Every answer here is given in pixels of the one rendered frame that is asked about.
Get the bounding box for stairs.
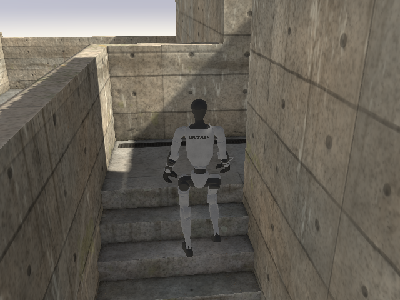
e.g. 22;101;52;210
96;184;261;300

